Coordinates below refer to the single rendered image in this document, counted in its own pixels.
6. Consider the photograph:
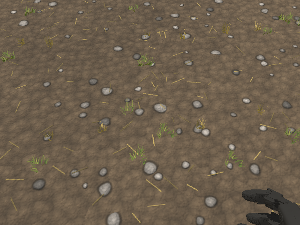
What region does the right robot hand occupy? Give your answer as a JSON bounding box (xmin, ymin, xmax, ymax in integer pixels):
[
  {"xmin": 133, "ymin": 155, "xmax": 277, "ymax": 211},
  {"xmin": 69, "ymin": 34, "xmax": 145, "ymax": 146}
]
[{"xmin": 237, "ymin": 188, "xmax": 300, "ymax": 225}]

